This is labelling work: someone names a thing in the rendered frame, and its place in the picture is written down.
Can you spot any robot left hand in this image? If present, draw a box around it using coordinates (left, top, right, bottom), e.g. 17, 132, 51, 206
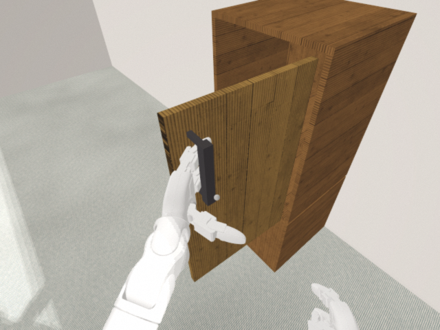
162, 137, 246, 244

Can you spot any cupboard door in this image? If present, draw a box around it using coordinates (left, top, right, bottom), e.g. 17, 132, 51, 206
157, 56, 318, 282

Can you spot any handle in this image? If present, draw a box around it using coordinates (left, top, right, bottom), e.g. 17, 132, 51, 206
186, 130, 216, 206

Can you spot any robot right hand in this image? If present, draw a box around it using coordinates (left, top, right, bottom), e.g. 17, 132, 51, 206
308, 283, 360, 330

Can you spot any robot left forearm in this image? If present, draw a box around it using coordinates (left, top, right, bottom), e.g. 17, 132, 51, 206
102, 216, 190, 330

